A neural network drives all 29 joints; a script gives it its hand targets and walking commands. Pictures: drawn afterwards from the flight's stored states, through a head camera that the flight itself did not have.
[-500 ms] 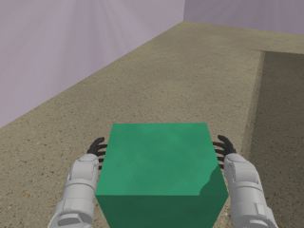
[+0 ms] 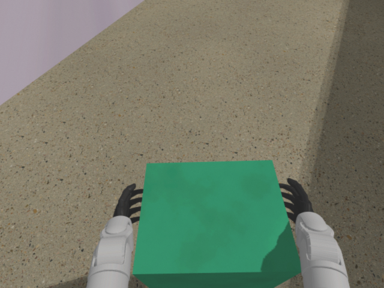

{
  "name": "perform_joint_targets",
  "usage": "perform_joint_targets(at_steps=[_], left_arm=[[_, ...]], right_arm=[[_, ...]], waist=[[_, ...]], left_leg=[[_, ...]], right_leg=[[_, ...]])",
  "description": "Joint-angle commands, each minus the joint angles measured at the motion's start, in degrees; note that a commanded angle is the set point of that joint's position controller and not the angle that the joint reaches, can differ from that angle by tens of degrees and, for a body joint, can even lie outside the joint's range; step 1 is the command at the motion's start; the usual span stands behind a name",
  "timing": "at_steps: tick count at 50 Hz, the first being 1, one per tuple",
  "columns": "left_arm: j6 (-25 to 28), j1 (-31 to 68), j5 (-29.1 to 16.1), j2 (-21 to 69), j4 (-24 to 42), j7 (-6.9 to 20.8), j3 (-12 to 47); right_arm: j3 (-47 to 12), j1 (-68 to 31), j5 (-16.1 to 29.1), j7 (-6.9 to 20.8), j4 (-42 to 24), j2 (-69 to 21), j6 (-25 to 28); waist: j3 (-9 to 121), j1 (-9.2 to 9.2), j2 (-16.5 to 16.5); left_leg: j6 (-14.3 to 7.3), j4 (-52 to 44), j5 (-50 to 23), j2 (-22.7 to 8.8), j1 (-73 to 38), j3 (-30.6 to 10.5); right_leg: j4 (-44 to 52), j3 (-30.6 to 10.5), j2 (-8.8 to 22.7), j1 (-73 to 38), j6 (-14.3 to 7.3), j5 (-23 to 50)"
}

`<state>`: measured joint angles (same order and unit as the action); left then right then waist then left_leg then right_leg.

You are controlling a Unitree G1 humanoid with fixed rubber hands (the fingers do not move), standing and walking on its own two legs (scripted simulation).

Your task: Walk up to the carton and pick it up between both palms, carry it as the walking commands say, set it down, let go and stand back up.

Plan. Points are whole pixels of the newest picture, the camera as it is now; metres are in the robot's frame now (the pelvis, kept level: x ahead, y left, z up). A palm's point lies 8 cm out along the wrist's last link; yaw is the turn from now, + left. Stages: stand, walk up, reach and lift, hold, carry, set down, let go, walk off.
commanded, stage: set down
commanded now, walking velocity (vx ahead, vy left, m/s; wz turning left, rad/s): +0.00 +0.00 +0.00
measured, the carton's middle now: (210, 229) +0.29 -0.03 -0.14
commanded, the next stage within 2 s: none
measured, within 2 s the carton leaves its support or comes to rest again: neither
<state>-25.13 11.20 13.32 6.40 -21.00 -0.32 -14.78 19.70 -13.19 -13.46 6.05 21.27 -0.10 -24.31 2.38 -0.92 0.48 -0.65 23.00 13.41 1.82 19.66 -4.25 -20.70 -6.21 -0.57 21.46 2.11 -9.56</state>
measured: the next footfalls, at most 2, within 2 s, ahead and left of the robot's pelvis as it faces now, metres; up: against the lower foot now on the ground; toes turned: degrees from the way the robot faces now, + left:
none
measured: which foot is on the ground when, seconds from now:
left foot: down 0.00-1.00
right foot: down 0.00-1.00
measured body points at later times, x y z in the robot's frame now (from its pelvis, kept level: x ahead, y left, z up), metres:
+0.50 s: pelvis -0.09 -0.02 -0.07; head +0.08 -0.01 +0.35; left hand +0.31 +0.19 -0.13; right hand +0.32 -0.20 -0.12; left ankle -0.03 +0.11 -0.74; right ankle +0.00 -0.14 -0.74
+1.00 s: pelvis -0.06 -0.01 -0.13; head +0.17 -0.01 +0.25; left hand +0.35 +0.18 -0.24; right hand +0.36 -0.21 -0.23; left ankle -0.03 +0.11 -0.74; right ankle +0.00 -0.14 -0.74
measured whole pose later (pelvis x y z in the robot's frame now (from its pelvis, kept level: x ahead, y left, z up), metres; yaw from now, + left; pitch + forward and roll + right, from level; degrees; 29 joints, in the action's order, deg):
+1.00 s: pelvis -0.06 -0.01 -0.13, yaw +1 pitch +47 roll +0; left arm -19.2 36.6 10.1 -1.5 -31.9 -0.6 -20.1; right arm 25.0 -36.4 -10.3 1.9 28.9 0.9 -18.4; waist 17.8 -0.2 0.5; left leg 1.5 64.6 22.9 3.8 88.9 -5.4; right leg -62.2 -5.1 -3.3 90.4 2.4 -19.1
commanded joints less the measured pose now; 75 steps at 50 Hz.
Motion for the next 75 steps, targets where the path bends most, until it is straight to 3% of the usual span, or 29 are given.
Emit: perform_joint_targets(at_steps=[1,5,8,11,14,17,20,23,28,33,39,45,51,65,75], left_arm=[[6.04,24.3,-8.33,40.89,1.52,14.81,28.12],[9.11,28.37,-6.78,37.76,-1.31,16.19,24.6],[11.05,33.94,-6.49,36.18,-2.82,17.97,22.68],[11.67,41.21,-7.14,36.07,-4.17,20.21,22.18],[10.56,48.4,-7.8,38.0,-6.32,22.06,21.93],[8.22,54.64,-7.89,40.69,-9.87,23.53,20.99],[5.92,58.27,-7.86,43.28,-13.26,24.57,20.21],[4.45,61.05,-7.96,44.86,-14.36,24.8,19.54],[3.79,62.76,-7.4,44.66,-15.05,24.02,17.07],[5.22,60.73,-6.7,44.13,-13.63,22.74,16.05],[8.11,57.1,-8.66,43.94,-9.01,21.13,20.35],[10.0,57.32,-11.9,42.59,-5.73,20.19,25.57],[10.44,59.94,-14.21,39.66,-5.17,19.44,27.33],[8.66,72.56,-13.52,36.14,-12.21,17.8,20.24],[7.41,82.53,-14.97,36.29,-14.15,16.81,19.01]], right_arm=[[-28.18,-21.89,8.97,13.61,1.92,-45.15,4.23],[-28.85,-26.46,8.28,12.41,3.57,-47.96,6.82],[-29.45,-30.76,8.32,11.29,4.15,-51.07,8.39],[-29.65,-36.05,7.94,10.24,4.07,-53.01,8.89],[-28.9,-42.6,7.36,10.1,4.93,-53.54,8.1],[-26.79,-49.33,6.51,10.72,6.35,-53.24,6.36],[-24.18,-53.84,5.95,12.05,8.01,-52.91,4.5],[-21.92,-56.4,6.0,13.79,10.4,-53.03,2.85],[-18.87,-58.32,6.23,16.18,14.0,-53.7,1.39],[-18.2,-56.41,6.87,17.27,14.8,-54.43,2.32],[-22.87,-51.74,9.11,16.66,11.45,-54.32,5.08],[-27.94,-51.86,12.23,14.33,6.82,-52.48,7.3],[-29.06,-53.3,14.2,11.99,6.28,-50.03,7.45],[-24.21,-67.49,14.97,10.98,14.05,-47.43,6.16],[-21.01,-76.5,14.74,10.07,15.39,-45.55,5.42]], waist=[[24.31,0.9,0.46],[28.07,2.79,-1.43],[31.3,3.18,-3.01],[34.61,2.07,-3.72],[36.62,1.02,-2.61],[37.14,-0.14,-1.11],[39.1,-1.34,0.21],[42.34,-1.72,1.35],[45.47,-0.61,1.42],[49.15,0.57,1.02],[58.41,0.53,-0.67],[64.63,-0.29,-0.8],[67.33,-1.18,-0.36],[65.54,0.89,-0.36],[68.86,-1.29,0.71]], left_leg=[[2.72,5.86,-38.68,2.33,-6.23,1.33],[1.21,8.83,-26.47,3.84,5.42,3.01],[0.35,11.65,-17.85,4.64,14.5,3.91],[0.06,14.59,-10.01,4.91,21.25,4.73],[0.21,16.99,-2.61,4.69,24.5,4.89],[0.5,18.3,4.88,4.25,27.74,4.94],[0.93,19.62,8.48,3.82,29.62,5.04],[1.32,21.02,8.51,3.51,29.7,5.07],[1.4,23.97,5.87,3.74,31.83,5.2],[1.61,27.64,-2.49,4.25,34.07,4.94],[2.28,33.47,-17.79,5.03,35.32,4.36],[2.63,38.76,-22.16,5.57,40.21,4.64],[2.78,42.98,-19.21,5.68,48.64,5.54],[2.23,50.45,-3.54,5.79,58.04,7.15],[2.61,56.04,0.79,6.1,60.99,7.89]], right_leg=[[-5.31,2.97,-5.68,-6.52,-2.2,24.52],[-10.18,2.07,-4.36,-8.1,-2.13,29.09],[-13.5,1.49,-3.73,-7.91,-1.52,27.82],[-16.02,1.47,-3.61,-5.62,-0.93,21.13],[-18.44,2.51,-3.93,0.94,-0.98,9.95],[-20.37,4.06,-4.29,7.5,-1.62,-0.49],[-22.6,5.67,-4.86,12.61,-2.22,-5.74],[-25.09,7.09,-5.37,17.29,-2.57,-7.12],[-28.63,8.06,-5.48,24.48,-2.37,-6.21],[-32.11,8.2,-5.55,30.19,-1.8,1.08],[-36.31,7.62,-6.24,33.01,-0.74,14.54],[-40.48,6.97,-6.3,34.46,-0.13,20.14],[-45.1,6.25,-6.54,34.42,0.13,21.36],[-54.08,9.3,-7.41,50.94,1.03,2.42],[-59.9,11.04,-7.3,56.54,0.73,-2.82]])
